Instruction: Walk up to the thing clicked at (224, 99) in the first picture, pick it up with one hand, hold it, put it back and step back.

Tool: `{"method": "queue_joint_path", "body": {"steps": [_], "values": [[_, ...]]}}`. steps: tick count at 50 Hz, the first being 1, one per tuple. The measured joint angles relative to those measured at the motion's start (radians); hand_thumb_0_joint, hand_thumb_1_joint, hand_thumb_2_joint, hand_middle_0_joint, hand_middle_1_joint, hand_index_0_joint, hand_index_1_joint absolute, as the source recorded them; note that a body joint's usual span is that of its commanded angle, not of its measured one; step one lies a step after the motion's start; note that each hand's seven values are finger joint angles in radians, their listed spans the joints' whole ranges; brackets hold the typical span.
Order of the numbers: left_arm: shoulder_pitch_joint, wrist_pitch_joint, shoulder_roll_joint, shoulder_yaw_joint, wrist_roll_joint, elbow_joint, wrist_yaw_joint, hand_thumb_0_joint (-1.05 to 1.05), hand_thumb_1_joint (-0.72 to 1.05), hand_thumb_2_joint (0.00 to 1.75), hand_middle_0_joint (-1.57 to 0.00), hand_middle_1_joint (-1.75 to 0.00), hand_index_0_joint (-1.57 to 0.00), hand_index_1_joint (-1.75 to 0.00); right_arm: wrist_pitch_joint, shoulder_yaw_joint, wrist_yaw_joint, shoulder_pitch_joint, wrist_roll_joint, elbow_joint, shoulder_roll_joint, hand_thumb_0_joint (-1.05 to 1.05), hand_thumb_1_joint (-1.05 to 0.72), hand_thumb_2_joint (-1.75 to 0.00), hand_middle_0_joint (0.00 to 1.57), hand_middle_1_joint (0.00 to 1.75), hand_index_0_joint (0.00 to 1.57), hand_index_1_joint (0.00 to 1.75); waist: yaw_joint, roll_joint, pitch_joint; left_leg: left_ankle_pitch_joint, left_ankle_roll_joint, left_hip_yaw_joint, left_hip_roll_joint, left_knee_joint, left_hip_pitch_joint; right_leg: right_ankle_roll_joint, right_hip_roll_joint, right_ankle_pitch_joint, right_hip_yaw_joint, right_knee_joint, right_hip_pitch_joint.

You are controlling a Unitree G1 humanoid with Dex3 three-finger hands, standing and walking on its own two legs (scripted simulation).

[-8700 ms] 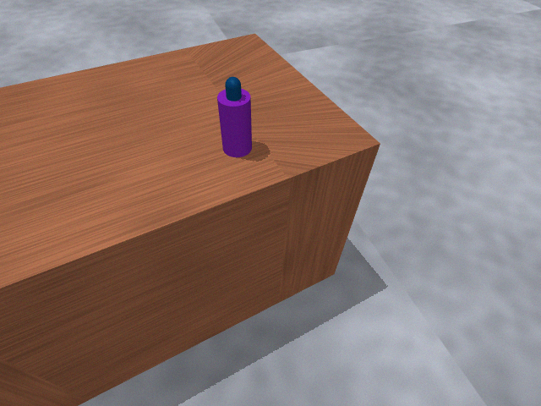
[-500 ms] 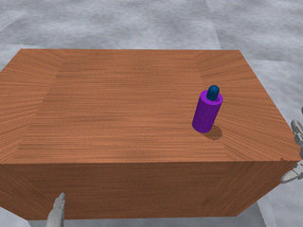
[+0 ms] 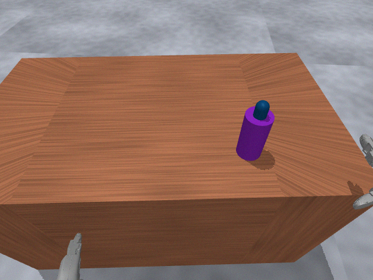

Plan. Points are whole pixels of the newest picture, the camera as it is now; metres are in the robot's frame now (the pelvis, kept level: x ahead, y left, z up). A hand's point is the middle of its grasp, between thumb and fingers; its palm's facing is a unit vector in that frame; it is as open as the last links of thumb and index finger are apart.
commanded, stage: go down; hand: right
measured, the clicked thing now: (255, 129) +0.50 -0.16 +0.03
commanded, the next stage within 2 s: approach in 1.82 s
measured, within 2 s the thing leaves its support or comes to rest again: neither
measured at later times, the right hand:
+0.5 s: hand (366, 146) +0.37 -0.35 +0.11, palm faces +0.10 +0.99 +0.00, open 17.3 cm
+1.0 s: hand (368, 136) +0.39 -0.36 +0.11, palm faces +0.11 +0.99 +0.00, open 17.3 cm
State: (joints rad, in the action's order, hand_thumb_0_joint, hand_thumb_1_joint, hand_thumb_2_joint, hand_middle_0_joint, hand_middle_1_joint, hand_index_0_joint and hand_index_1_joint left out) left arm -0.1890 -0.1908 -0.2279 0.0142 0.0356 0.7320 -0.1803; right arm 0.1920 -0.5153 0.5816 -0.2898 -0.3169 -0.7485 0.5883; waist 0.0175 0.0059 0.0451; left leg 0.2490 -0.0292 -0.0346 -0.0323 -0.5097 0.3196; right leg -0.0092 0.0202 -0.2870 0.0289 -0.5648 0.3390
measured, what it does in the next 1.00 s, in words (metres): stands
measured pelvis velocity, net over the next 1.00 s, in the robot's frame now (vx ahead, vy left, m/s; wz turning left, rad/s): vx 0.00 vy -0.01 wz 0.02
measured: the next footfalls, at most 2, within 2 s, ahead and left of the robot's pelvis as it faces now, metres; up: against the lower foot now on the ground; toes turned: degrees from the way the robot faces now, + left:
none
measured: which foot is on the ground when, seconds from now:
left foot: down 0.00-1.00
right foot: down 0.00-1.00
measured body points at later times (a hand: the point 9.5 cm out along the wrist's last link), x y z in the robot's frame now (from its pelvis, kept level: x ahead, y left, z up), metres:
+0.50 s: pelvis +0.00 +0.00 -0.01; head +0.04 -0.02 +0.44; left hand +0.15 +0.27 -0.08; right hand +0.36 -0.40 +0.11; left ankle +0.01 +0.14 -0.73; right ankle +0.00 -0.12 -0.73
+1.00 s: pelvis +0.00 -0.01 -0.02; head +0.05 -0.04 +0.42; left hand +0.14 +0.25 -0.08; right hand +0.38 -0.42 +0.11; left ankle +0.01 +0.14 -0.73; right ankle +0.00 -0.12 -0.73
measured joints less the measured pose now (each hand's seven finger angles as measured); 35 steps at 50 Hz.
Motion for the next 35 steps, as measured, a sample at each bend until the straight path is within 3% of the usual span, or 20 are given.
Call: {"method": "queue_joint_path", "body": {"steps": [18,35], "values": [[-0.017,-0.007,-0.026,0.021,-0.012,-0.051,-0.002,-0.01,-0.53,0.06,-0.06,-0.05,-0.05,-0.06,0.013,-0.061,0.027,-0.173,0.036,-0.216,0.126,-0.01,0.50,-0.03,0.07,0.04,0.06,0.04,0.045,0.010,0.018,0.022,0.003,0.004,0.013,-0.072,0.124,-0.004,0.013,-0.031,-0.001,-0.084,0.126],[-0.029,-0.013,-0.024,0.026,-0.014,-0.102,0.010,-0.01,-0.54,0.07,-0.06,-0.05,-0.05,-0.06,0.002,-0.063,0.029,-0.255,0.064,-0.288,0.187,-0.01,0.48,-0.04,0.07,0.04,0.06,0.04,0.062,0.011,0.047,0.044,-0.004,0.005,0.016,-0.125,0.193,0.003,0.016,-0.067,0.001,-0.161,0.206]]}}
